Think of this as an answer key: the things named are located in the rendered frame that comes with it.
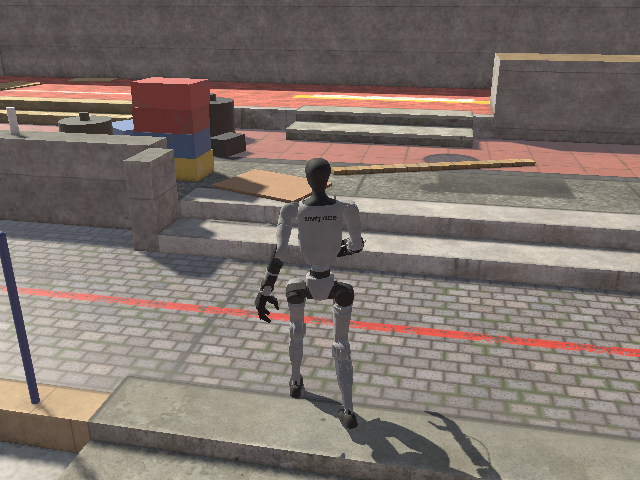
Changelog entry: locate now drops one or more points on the robot left thigh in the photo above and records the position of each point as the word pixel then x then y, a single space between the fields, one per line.
pixel 296 298

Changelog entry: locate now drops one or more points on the right robot shin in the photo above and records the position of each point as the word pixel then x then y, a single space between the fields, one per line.
pixel 344 372

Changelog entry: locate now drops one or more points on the right robot forearm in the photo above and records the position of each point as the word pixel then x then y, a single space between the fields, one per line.
pixel 357 251

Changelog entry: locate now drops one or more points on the left robot upper arm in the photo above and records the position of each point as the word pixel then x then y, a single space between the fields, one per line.
pixel 287 213

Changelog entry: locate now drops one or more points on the left robot hand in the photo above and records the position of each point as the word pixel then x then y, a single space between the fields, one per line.
pixel 260 303

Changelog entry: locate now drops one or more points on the right robot hand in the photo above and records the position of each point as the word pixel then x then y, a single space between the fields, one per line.
pixel 343 251

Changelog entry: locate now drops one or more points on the left robot forearm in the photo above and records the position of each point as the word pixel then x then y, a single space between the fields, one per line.
pixel 271 274

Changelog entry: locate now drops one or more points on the right robot upper arm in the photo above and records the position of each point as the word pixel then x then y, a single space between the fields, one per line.
pixel 351 211

